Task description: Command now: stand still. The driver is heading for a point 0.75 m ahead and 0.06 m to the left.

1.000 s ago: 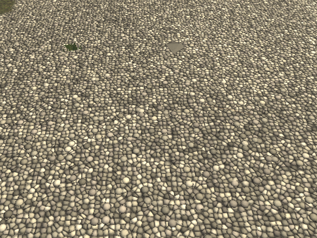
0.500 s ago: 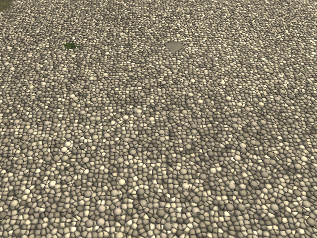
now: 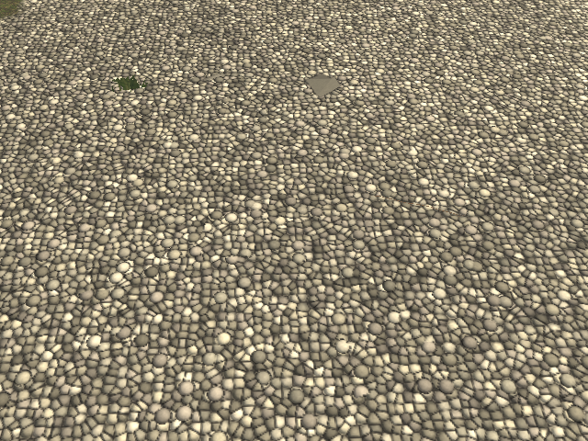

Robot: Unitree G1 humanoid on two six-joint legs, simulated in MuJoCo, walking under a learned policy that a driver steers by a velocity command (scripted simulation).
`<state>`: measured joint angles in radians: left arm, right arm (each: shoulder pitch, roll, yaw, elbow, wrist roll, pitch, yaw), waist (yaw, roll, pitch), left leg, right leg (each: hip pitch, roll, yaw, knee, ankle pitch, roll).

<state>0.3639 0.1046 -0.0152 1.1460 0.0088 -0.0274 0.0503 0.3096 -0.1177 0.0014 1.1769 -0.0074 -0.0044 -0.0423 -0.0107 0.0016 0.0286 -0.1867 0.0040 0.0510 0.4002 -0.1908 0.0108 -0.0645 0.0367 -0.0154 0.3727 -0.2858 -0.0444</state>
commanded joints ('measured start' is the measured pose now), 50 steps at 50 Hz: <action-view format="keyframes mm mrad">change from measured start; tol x32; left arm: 1 98 63 8 0 0 -3 2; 38 -404 97 56 -289 8 -25 -86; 45 176 309 140 -149 51 -57 -43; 50 -96 116 83 -158 4 -66 -59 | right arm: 1 81 -62 -7 0 0 -2 -2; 15 -108 -90 -46 -192 -10 -62 61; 21 427 -247 -111 -49 -15 -62 41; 50 98 -110 -57 -179 -23 -81 48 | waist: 1 0 -7 68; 39 -17 91 124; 46 123 -185 -330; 50 -4 21 24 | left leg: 1 37 97 -98 -45 135 23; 12 -483 63 -11 420 -263 61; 19 260 -29 42 80 -81 72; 22 258 373 -649 -266 -552 208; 39 216 198 -55 -243 589 159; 43 274 190 -9 167 947 129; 46 -366 -91 -56 1020 -309 88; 50 -338 88 -101 835 -73 95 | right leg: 1 -109 -128 102 -79 204 -18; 8 -115 -261 348 -244 -555 -162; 16 -43 -288 254 -197 -82 -176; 22 -647 -58 34 843 -169 -63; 43 -153 40 -128 139 167 -128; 46 379 -460 761 -112 -98 -346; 50 -103 -276 290 -222 69 -181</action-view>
